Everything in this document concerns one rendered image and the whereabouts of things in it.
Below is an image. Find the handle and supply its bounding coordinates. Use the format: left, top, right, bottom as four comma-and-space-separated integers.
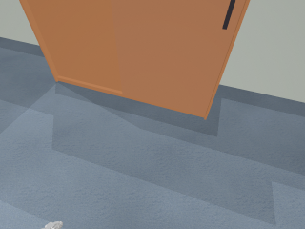
222, 0, 235, 30

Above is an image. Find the wardrobe door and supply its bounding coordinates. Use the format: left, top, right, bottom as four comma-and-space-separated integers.
111, 0, 246, 115
27, 0, 122, 92

